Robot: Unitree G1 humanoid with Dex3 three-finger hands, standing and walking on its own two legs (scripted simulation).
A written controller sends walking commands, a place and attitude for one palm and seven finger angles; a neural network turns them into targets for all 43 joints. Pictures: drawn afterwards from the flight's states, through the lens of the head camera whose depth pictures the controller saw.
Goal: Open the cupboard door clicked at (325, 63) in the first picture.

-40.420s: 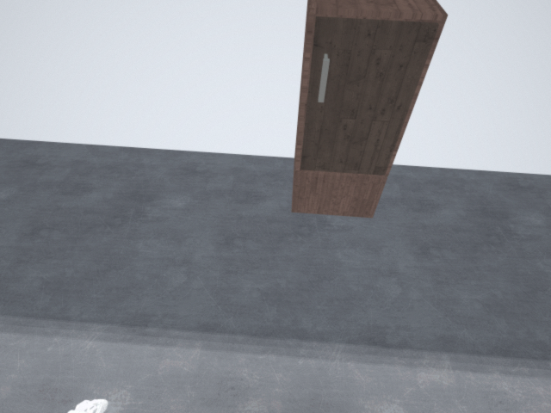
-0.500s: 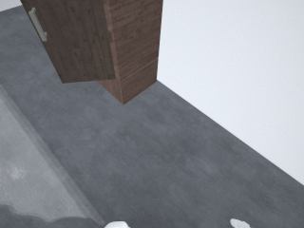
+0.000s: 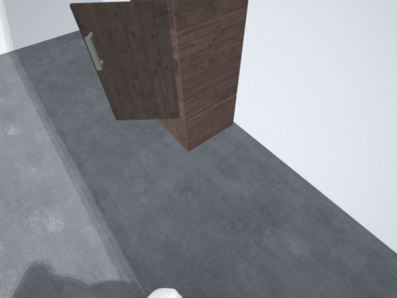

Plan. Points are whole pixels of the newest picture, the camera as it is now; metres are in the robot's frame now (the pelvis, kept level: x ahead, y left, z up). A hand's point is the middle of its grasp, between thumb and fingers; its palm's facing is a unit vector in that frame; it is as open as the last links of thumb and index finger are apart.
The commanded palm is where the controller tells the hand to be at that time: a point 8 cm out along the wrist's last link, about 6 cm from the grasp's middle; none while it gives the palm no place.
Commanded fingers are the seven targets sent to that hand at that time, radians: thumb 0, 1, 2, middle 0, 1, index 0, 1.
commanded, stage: take the last steps up to it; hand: left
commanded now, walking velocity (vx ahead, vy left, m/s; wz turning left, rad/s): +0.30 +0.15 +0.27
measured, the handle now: (95, 51) +0.99 +0.49 -0.04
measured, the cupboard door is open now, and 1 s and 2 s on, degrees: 54 54 54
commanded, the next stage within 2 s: come to a stop and stand still in 1.20 s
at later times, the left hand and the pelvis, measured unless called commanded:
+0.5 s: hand out of the picture +0.10 +0.29 -0.18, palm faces +0.16 -0.97 -0.20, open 7.4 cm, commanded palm none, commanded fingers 0.00 0.90 0.90 -0.20 -0.30 -0.20 -0.30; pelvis +0.12 +0.10 +0.00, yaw +5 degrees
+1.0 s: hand (99, 217) +0.33 +0.30 -0.16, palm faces +0.14 -0.97 -0.22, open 7.1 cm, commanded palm none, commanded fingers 0.00 0.90 0.90 -0.20 -0.30 -0.20 -0.30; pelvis +0.30 +0.11 +0.01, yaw +6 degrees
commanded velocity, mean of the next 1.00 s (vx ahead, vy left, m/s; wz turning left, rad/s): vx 0.30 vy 0.10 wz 0.03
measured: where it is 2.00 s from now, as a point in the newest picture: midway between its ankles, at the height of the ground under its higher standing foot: (172, 249)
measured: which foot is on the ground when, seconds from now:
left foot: up 0.00-0.30, down 0.32-0.78, up 0.80-1.00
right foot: down 0.00-0.32, up 0.34-0.74, down 0.76-1.00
